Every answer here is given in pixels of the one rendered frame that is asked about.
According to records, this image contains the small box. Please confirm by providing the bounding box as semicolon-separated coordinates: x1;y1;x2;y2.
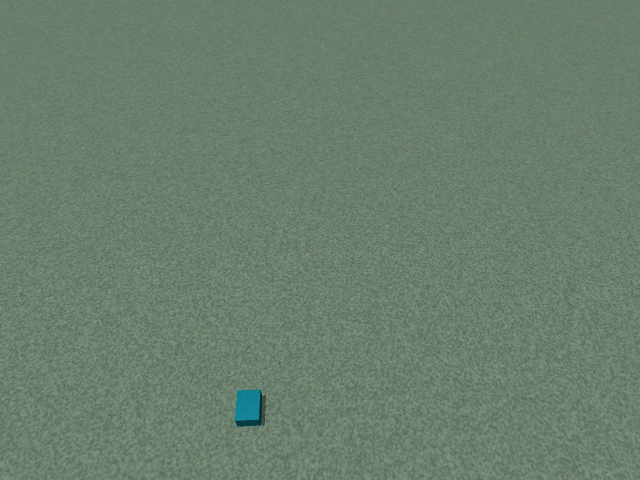
235;389;262;427

